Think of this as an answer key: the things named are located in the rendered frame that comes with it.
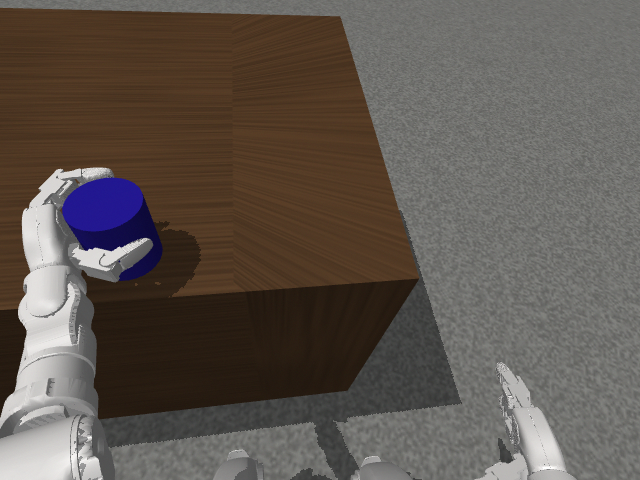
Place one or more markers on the right robot hand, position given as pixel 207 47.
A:
pixel 535 445

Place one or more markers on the left robot hand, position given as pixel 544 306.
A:
pixel 49 241

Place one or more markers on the can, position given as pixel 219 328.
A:
pixel 109 213

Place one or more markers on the left robot arm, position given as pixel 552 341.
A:
pixel 49 426

